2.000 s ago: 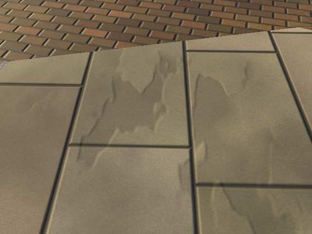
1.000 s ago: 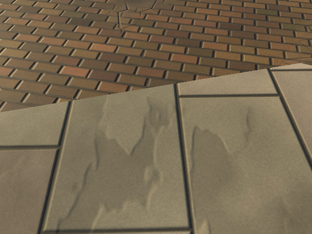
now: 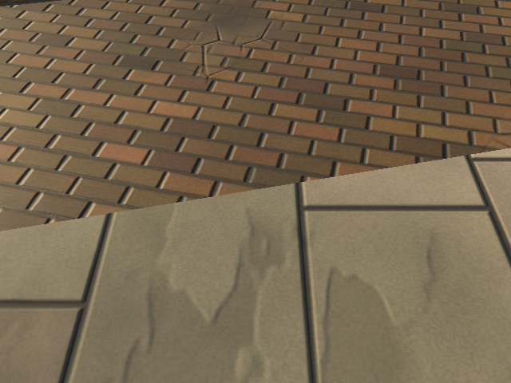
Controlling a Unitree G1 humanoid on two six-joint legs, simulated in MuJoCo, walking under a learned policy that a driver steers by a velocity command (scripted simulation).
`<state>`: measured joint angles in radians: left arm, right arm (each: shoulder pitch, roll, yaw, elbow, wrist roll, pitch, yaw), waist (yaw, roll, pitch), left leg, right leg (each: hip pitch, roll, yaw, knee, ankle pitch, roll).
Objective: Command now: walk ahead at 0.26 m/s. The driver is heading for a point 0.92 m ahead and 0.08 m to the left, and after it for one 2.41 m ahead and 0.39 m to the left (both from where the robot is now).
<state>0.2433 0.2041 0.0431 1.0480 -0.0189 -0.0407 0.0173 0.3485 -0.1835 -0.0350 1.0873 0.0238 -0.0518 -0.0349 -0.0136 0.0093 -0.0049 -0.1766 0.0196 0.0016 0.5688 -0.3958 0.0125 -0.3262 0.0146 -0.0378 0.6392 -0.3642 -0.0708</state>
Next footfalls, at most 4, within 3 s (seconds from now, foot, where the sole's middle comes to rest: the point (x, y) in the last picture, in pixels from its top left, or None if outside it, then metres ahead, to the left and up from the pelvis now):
0.58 left None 0.43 0.13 -0.77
1.18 right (304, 296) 0.78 -0.12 -0.77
1.72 left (218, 235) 1.01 0.14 -0.77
2.28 right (292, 231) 1.02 -0.10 -0.77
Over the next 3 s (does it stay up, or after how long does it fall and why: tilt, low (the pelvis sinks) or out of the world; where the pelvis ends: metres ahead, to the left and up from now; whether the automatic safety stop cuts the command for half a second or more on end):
stays up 0.97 0.05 0.02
